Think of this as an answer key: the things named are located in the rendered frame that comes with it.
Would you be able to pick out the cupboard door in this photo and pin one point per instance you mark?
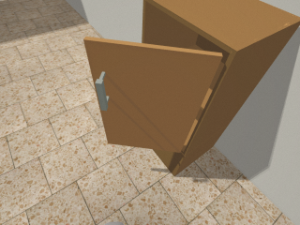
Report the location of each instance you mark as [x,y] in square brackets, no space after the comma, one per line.
[155,92]

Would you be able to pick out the handle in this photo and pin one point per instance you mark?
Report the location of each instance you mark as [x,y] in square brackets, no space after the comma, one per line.
[101,93]

